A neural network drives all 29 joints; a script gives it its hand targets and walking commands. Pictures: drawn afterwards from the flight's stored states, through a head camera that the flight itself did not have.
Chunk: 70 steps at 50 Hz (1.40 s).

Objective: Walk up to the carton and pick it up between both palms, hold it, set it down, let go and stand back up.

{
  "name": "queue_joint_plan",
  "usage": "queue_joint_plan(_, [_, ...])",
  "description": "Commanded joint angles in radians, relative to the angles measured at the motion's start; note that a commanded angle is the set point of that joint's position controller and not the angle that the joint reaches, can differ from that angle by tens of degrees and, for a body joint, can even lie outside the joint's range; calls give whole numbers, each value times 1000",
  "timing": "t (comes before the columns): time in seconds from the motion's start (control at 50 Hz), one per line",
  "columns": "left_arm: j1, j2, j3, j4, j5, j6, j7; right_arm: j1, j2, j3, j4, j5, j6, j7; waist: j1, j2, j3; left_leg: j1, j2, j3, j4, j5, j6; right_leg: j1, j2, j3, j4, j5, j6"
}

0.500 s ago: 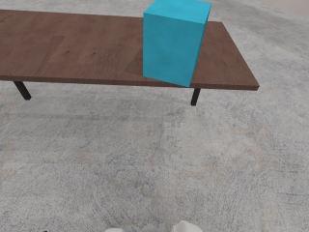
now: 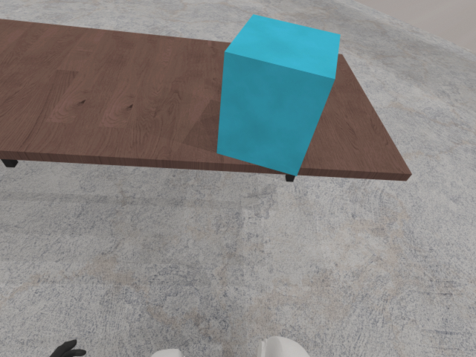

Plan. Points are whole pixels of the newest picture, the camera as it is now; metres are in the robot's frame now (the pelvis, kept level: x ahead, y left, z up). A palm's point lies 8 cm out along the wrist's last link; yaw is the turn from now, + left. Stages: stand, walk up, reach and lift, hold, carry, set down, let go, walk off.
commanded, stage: walk up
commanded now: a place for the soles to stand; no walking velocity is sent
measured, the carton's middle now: (275, 96) +0.64 -0.06 +0.11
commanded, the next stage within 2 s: none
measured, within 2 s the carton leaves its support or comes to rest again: neither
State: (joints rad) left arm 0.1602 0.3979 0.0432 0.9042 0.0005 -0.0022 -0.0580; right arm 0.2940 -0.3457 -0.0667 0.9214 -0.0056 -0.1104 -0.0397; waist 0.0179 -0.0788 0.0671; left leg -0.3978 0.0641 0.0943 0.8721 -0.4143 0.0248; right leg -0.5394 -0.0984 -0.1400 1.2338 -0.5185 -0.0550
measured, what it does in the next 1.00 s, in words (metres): walks ahead: right foot, then left foot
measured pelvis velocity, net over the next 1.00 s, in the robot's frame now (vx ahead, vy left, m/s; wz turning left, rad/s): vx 0.18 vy -0.12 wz -0.01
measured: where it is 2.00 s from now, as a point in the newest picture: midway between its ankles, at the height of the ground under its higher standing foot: outside the picture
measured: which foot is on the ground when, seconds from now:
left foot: down 0.00-0.22, up 0.24-0.60, down 0.62-0.96, up 0.98-1.00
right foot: up 0.00-0.18, down 0.20-0.66, up 0.68-0.94, down 0.96-1.00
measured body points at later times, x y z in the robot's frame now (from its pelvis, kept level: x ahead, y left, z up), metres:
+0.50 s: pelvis +0.13 -0.09 -0.01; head +0.14 -0.09 +0.44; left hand +0.19 +0.22 -0.13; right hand +0.18 -0.41 -0.12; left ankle +0.18 +0.04 -0.65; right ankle +0.15 -0.16 -0.70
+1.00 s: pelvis +0.18 -0.12 -0.02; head +0.21 -0.10 +0.43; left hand +0.27 +0.19 -0.16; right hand +0.24 -0.44 -0.12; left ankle +0.27 +0.03 -0.69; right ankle +0.21 -0.21 -0.70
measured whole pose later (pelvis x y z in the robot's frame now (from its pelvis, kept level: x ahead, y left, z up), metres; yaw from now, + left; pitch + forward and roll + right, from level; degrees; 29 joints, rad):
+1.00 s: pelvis +0.18 -0.12 -0.02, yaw +0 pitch -2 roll +0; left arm 0.12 0.40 0.04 0.97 0.00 0.03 -0.03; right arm 0.26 -0.35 -0.06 0.92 -0.01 -0.04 -0.08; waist 0.03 -0.06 0.10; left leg -0.58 0.04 -0.03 1.01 -0.40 0.00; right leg -0.48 -0.08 -0.17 1.00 -0.51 -0.07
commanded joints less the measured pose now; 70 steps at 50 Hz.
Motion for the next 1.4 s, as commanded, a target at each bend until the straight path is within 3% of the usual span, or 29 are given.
queue_joint_plan(0.0, [-103, 256, 108, -104, 38, -4, 4, 92, -415, -91, -37, -15, -37, -32, -73, 200, -21, 275, 305, -537, -442, 45, 237, -325, -72, 196, -68, 71, 53])
queue_joint_plan(0.12, [-148, 261, 117, -115, 36, -17, -16, 9, -461, -106, -47, -20, -35, -33, -57, 226, 17, 126, 309, -479, -432, -119, 215, -179, -79, 175, -239, 97, 34])
queue_joint_plan(0.16, [-51, 255, 128, -86, 27, -27, -16, -74, -452, -102, -62, -20, -25, -29, 13, 255, -56, 24, 268, -354, -325, -43, 165, 65, -41, 126, -386, 127, 19])
queue_joint_plan(0.18, [77, 265, 143, -41, 35, -32, -11, -108, -408, -85, -69, -20, -18, -27, 84, 200, -123, -112, 228, -277, -169, 0, 126, 302, -12, 113, -446, 154, 8])
queue_joint_plan(0.2, [229, 319, 170, 15, 41, -39, -1, -103, -315, -55, -77, -19, -8, -22, 167, -54, -191, -282, 93, -114, 186, 81, 61, 550, 3, 189, -585, -27, 1])
queue_joint_plan(0.22, [292, 410, 179, 5, 37, -50, 19, -133, -220, -26, -105, -2, -8, -23, 213, -306, -128, -562, -114, -41, 505, -169, 0, 564, -256, 661, -956, -364, -58])
queue_joint_plan(0.24, [187, 424, 173, -24, 18, -55, 28, -154, -296, -47, -99, 7, 7, -33, 169, -116, -76, -559, -89, -194, 603, -124, 6, 444, -347, 840, -1112, -468, -66])
queue_joint_plan(0.28, [53, 373, 146, -49, 11, -56, 31, -52, -327, -49, -65, 11, 9, -20, 63, 51, -24, -490, -18, -149, 542, 10, 6, 380, -324, 648, -1026, -339, -52])
queue_joint_plan(0.34, [50, 276, 117, -44, 20, -69, 31, 54, -305, -45, -9, 11, 6, -8, 30, -3, -46, -397, 30, -110, 418, 86, 5, 374, -232, 408, -896, -54, -51])
queue_joint_plan(0.5, [111, 308, 121, -60, 37, -49, 36, -55, -298, -38, -50, -2, 5, -16, 81, -64, 22, -410, 31, -75, 162, -30, -11, 402, -257, 369, -841, 107, -141])
queue_joint_plan(0.54, [102, 306, 115, -69, 43, -41, 41, -46, -289, -35, -62, -4, -1, -25, 72, -68, -13, -342, 27, -32, 94, -37, -2, 394, -258, 320, -751, 374, -165])
queue_joint_plan(0.6, [-43, 250, 87, -117, 32, -22, 41, 151, -255, -35, -1, -5, -20, -39, -55, -33, -118, 69, -26, 25, -207, 225, 27, 226, -149, 100, -458, 601, -117])
queue_joint_plan(0.62, [-49, 197, 76, -129, 21, -18, 43, 238, -305, -59, 26, -23, -27, -51, -116, 84, -158, 265, -17, -107, -277, 222, 68, 62, -95, 82, -225, 618, -60])
queue_joint_plan(0.64, [-69, 155, 72, -164, 22, -16, 45, 256, -463, -96, 10, -45, -26, -64, -130, 356, -157, 343, 250, -678, -453, 174, 218, -238, 64, 42, 48, 298, 29])
queue_joint_plan(0.66, [-70, 221, 86, -157, 26, 5, 50, 211, -493, -100, -9, -20, -19, -66, -109, 237, -203, 320, 359, -874, -516, 98, 304, -238, 60, 172, 101, -94, 46])
queue_joint_plan(0.68, [-66, 254, 92, -117, 19, 17, 51, 142, -468, -91, -22, -15, -11, -70, -81, 134, -119, 252, 343, -827, -495, 7, 300, -255, 23, 183, 124, -99, 43])
queue_joint_plan(0.74, [-22, 222, 87, -61, 32, 33, 41, 56, -374, -62, -24, -24, -2, -76, -35, 126, -35, 113, 246, -618, -412, 87, 225, -219, -28, 206, 57, -11, 30])
queue_joint_plan(0.9, [48, 206, 100, 4, 21, 15, 32, -103, -399, -60, -74, -44, 25, -49, 20, 281, -131, -218, 187, -495, -358, -176, 171, 225, 14, 114, -332, 37, 1])
queue_joint_plan(0.92, [89, 212, 106, 32, 29, 9, 35, -112, -342, -49, -71, -39, 34, -47, 43, 201, -153, -284, 135, -422, -245, -174, 123, 325, 19, 147, -445, 37, -3])
queue_joint_plan(0.94, [116, 254, 112, 37, 42, 1, 41, -95, -277, -26, -80, -38, 43, -46, 63, 37, -146, -397, 23, -264, 4, -177, 53, 363, -80, 341, -675, -128, -36])
queue_joint_plan(0.96, [70, 347, 121, 28, 41, -9, 51, -153, -255, -30, -85, -18, 54, -51, 98, -105, -85, -496, -105, -107, 237, -153, -7, 271, -331, 624, -944, -355, -69])
queue_joint_plan(1.0, [-64, 338, 115, 15, 38, -24, 67, -141, -309, -44, -60, -13, 59, -53, 53, 69, 5, -433, -68, -198, 321, -100, -5, 201, -339, 616, -980, -296, -48])
queue_joint_plan(1.14, [-50, 279, 85, 42, 34, -32, 70, -37, -275, -32, -29, -2, 29, -33, 12, -18, -148, -229, -19, -80, 62, -149, 21, 406, -265, 288, -592, 591, -122])
queue_joint_plan(1.18, [-104, 251, 74, 24, 17, -22, 66, 15, -277, -33, 0, -11, 18, -35, -36, 41, -148, -15, -26, -64, -128, 216, 33, 265, -198, 171, -467, 600, -65])
queue_joint_plan(1.24, [-154, 197, 71, -2, 1, -8, 66, 42, -379, -53, -9, -16, 14, -45, -66, 213, -228, 182, 180, -595, -233, 526, 242, 30, 16, 133, -208, 210, 71])
queue_joint_plan(1.28, [-106, 202, 68, 25, 2, -6, 64, -60, -392, -47, -22, -16, 17, -52, -20, 210, -171, 53, 214, -671, -255, 425, 266, 77, 15, 163, -288, 33, 53])
queue_joint_plan(1.32, [-12, 226, 82, 64, 11, -17, 61, -161, -344, -27, -38, -13, 30, -54, 46, 186, -141, -171, 123, -515, -154, 350, 170, 260, -26, 238, -451, 115, 26])
queue_joint_plan(1.36, [44, 296, 98, 76, 29, -35, 66, -181, -257, -6, -37, -3, 50, -53, 89, -63, -108, -445, -77, -125, 160, -77, 26, 461, -314, 484, -814, 171, -36])
queue_joint_plan(1.38, [14, 309, 100, 57, 32, -39, 69, -205, -289, -16, -46, -12, 58, -53, 87, 27, -103, -401, -61, -161, 234, -172, 18, 388, -365, 546, -849, 161, -78])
